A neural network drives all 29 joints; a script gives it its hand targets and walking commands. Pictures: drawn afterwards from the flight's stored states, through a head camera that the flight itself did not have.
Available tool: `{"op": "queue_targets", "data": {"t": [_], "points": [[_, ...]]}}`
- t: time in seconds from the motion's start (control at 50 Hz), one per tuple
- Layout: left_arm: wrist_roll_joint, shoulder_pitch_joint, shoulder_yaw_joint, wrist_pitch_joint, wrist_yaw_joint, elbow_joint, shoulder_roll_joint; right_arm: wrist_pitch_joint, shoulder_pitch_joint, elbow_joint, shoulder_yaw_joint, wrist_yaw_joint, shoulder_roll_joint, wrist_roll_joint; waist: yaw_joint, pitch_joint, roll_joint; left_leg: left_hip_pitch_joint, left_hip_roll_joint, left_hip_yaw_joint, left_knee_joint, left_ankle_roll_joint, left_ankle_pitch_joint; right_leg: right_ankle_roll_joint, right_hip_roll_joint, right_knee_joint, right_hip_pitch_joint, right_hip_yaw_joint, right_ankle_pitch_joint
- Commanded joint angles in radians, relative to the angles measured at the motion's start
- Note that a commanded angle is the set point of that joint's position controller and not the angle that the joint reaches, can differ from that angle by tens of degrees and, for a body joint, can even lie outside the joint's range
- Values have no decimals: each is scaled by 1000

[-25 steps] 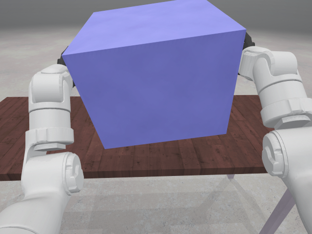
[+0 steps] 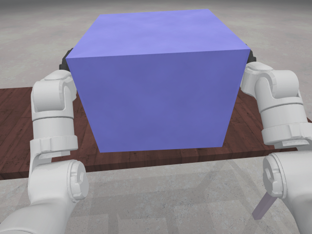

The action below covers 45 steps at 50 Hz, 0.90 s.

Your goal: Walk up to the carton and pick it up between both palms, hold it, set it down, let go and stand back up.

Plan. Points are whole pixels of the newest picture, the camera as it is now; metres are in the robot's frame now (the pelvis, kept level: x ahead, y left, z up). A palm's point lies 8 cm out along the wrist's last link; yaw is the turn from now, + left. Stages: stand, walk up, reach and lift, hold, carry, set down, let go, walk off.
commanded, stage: hold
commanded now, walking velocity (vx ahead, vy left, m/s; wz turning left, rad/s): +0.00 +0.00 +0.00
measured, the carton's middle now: (157, 76) +0.44 +0.01 +0.24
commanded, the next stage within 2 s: none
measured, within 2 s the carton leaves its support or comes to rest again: neither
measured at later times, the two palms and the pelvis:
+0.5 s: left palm (87, 76) +0.39 +0.18 +0.27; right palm (260, 80) +0.36 -0.22 +0.27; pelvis +0.01 +0.01 +0.00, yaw -3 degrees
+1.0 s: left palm (77, 68) +0.37 +0.19 +0.30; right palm (263, 71) +0.35 -0.21 +0.30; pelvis -0.01 +0.00 +0.00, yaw -2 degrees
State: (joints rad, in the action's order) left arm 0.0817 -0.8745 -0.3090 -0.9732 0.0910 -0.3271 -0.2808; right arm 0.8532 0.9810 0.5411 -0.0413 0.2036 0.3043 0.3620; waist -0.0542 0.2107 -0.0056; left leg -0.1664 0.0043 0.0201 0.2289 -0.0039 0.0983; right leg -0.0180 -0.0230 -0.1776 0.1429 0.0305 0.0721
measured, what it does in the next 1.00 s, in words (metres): stands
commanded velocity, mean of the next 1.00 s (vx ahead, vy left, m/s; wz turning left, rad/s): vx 0.00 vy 0.00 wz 0.00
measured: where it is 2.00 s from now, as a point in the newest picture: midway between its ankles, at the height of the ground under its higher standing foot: outside the picture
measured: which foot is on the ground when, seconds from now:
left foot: down 0.00-1.00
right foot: down 0.00-1.00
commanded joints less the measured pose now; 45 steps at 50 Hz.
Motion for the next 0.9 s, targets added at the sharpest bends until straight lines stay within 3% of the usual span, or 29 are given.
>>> {"op": "queue_targets", "data": {"t": [0.0, 0.06, 0.16, 0.3, 0.4, 0.54, 0.72, 0.88], "points": [[-203, -725, 357, 13, 152, 210, 490, -5, 722, -345, 183, -87, -468, 157, -34, 341, 63, 29, 5, 14, -46, 13, -170, 69, 4, 1, -142, -97, -163], [-224, -755, 380, 20, 158, 267, 519, 5, 763, -429, 204, -85, -493, 167, -45, 449, 65, 38, 3, 12, -54, 18, -221, 68, 5, -7, -178, -91, -232], [-233, -726, 376, 5, 156, 324, 505, 23, 733, -493, 201, -103, -482, 150, -32, 513, 58, 89, -7, 12, -67, 30, -264, 65, 1, 6, -172, -83, -261], [-179, -644, 308, -40, 159, 373, 471, 43, 637, -463, 213, -130, -440, 157, -13, 452, 19, 148, -3, 9, -92, 42, -354, 74, -13, 19, -215, -86, -364], [-162, -586, 295, -77, 172, 376, 454, 46, 607, -489, 233, -125, -410, 184, -7, 404, 33, 177, 0, 2, -100, 46, -406, 84, -16, 27, -247, -94, -418], [-173, -631, 315, -92, 180, 405, 442, 39, 643, -508, 235, -112, -408, 206, -20, 338, 36, 186, -2, -5, -99, 34, -357, 91, -10, 31, -231, -97, -355], [-176, -711, 299, -56, 186, 307, 443, 32, 701, -442, 203, -102, -435, 173, -20, 311, 16, 103, -3, -6, -119, -8, -213, 99, -1, 28, -213, -93, -227], [-143, -744, 249, -26, 198, 180, 427, 26, 706, -333, 162, -107, -418, 131, -24, 296, 12, 60, 1, -12, -117, -15, -131, 96, -4, 28, -190, -84, -125]]}}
